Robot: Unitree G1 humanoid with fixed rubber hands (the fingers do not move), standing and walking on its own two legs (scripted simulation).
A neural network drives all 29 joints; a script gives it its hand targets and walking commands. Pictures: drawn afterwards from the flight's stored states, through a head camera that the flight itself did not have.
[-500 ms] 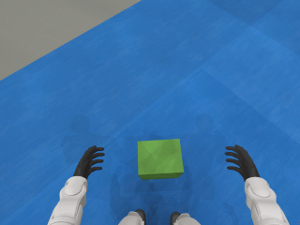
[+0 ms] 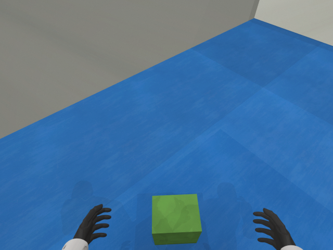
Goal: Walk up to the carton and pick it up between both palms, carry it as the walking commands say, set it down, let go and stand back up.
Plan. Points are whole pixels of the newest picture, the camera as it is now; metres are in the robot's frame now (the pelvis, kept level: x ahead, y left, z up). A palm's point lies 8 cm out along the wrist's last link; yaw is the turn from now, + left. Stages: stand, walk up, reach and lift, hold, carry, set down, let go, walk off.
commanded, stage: let go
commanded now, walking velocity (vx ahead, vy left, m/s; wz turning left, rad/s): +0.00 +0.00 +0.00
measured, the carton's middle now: (175, 220) +0.37 +0.00 -0.65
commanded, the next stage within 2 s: stand in 0.16 s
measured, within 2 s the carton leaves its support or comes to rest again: neither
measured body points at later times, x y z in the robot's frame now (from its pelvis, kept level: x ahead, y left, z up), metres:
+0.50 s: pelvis +0.01 +0.01 +0.00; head +0.01 +0.02 +0.45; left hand +0.15 +0.31 -0.10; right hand +0.16 -0.28 -0.09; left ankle -0.02 +0.12 -0.74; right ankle -0.03 -0.10 -0.74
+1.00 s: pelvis +0.00 +0.01 +0.00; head +0.00 +0.02 +0.45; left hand +0.10 +0.31 -0.11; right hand +0.13 -0.28 -0.10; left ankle -0.02 +0.12 -0.74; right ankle -0.03 -0.10 -0.74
